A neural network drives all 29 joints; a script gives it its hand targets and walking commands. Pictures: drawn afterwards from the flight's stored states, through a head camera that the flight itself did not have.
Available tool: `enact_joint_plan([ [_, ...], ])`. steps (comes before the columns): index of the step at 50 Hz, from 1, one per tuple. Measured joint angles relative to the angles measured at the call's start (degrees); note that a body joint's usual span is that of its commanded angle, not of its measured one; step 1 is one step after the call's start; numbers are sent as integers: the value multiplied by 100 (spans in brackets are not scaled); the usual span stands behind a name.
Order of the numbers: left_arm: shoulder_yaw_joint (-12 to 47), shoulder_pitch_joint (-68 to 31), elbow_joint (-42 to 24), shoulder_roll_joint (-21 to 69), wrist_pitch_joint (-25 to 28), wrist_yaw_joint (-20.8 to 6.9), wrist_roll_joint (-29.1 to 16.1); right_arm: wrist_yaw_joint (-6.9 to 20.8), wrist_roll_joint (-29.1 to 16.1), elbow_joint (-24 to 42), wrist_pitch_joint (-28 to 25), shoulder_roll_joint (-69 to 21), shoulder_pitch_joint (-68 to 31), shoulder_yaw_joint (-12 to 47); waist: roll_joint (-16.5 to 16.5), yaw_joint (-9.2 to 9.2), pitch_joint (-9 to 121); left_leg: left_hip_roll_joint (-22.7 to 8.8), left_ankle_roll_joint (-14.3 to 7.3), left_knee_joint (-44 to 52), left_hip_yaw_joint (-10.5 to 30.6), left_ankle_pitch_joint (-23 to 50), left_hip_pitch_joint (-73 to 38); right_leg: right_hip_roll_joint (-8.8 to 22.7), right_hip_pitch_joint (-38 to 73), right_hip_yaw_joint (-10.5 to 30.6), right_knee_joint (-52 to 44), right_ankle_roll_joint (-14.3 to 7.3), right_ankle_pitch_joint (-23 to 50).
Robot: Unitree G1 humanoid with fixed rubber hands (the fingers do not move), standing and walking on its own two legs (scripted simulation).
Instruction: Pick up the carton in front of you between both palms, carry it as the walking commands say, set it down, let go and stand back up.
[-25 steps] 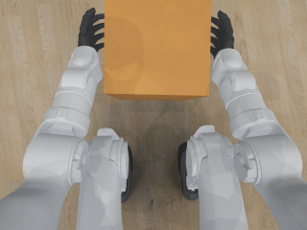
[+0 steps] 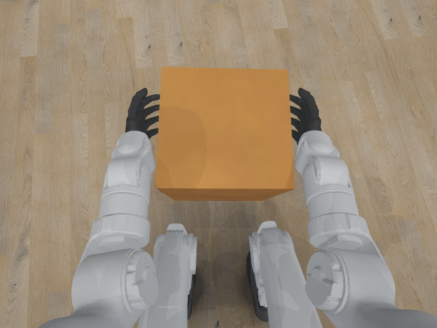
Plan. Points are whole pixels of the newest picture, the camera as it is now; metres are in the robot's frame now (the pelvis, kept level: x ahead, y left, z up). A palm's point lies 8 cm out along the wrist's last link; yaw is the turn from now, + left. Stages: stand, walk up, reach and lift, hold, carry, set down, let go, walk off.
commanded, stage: reach and lift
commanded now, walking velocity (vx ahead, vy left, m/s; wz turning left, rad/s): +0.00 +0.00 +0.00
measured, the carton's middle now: (221, 146) +0.46 +0.00 -0.13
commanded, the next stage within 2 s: none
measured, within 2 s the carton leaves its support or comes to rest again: neither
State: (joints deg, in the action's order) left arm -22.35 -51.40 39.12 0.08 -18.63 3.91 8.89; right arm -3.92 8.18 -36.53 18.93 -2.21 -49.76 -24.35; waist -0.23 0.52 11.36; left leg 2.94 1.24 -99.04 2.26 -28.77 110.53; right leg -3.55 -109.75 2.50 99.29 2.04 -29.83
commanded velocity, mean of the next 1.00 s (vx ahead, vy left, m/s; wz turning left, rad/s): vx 0.00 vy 0.00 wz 0.00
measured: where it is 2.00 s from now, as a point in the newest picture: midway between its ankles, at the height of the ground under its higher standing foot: (222, 297)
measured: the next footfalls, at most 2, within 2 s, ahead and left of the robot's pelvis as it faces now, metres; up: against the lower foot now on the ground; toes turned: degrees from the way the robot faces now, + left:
none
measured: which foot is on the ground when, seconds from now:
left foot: down 0.00-1.00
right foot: down 0.00-1.00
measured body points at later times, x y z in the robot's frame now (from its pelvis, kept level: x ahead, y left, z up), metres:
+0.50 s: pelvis +0.05 +0.00 +0.14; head +0.17 +0.00 +0.58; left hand +0.43 +0.15 +0.10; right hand +0.43 -0.15 +0.10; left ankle +0.11 +0.12 -0.47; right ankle +0.10 -0.12 -0.47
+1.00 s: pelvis +0.09 +0.00 +0.25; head +0.08 +0.00 +0.70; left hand +0.40 +0.15 +0.26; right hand +0.40 -0.15 +0.26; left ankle +0.10 +0.12 -0.47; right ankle +0.10 -0.13 -0.47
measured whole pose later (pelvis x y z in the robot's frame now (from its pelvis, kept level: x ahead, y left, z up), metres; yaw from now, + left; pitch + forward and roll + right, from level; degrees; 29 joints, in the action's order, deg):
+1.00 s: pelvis +0.09 +0.00 +0.25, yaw +1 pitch +4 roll +0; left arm -15.9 -15.7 24.3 8.5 -28.3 2.1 12.3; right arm -1.3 12.2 -23.9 28.6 -8.8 -15.7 -15.9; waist -0.4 0.2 5.8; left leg 1.6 0.3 -35.1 3.6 -16.2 22.4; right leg -1.5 -21.9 3.5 35.5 0.2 -17.1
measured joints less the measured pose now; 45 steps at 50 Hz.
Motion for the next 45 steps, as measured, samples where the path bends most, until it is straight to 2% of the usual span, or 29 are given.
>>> enact_joint_plan([
  [11, 138, 909, -233, 215, -42, 4, -62, 6, -11, 160, 41, -187, 852, 213, 19, -6, 219, -10, -26, 1026, 21, -23, -1509, 47, 1509, 19, -1027, -48, -21],
  [30, 270, 2313, -417, 563, 21, -81, 155, 118, 199, 272, -20, -472, 2207, 419, -3, -12, 77, -63, -69, 3426, 71, 383, -4787, 112, 4769, 63, -3416, -137, 395],
  [38, 406, 2908, -729, 674, -184, -112, 199, 157, 274, 557, 184, -593, 2774, 565, -18, -21, -140, -93, -79, 4594, 96, 680, -6354, 144, 6332, 81, -4583, -167, 697],
  [45, 558, 3361, -1130, 755, -588, -160, 259, 209, 345, 948, 587, -675, 3217, 711, -28, -27, -369, -116, -88, 5690, 117, 1015, -7826, 181, 7799, 95, -5670, -183, 1028],
])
